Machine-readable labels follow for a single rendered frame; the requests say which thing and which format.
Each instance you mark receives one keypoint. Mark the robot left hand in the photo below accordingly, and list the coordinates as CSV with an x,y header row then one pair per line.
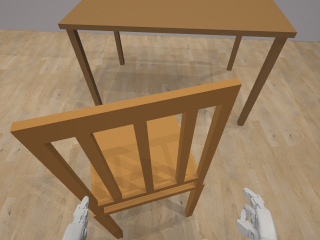
x,y
77,229

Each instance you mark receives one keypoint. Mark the robot right hand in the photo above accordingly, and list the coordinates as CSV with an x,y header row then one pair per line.
x,y
261,224

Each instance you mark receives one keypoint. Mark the table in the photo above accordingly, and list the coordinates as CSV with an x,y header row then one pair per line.
x,y
250,18

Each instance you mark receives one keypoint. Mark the chair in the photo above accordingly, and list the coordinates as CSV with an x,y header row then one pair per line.
x,y
138,153

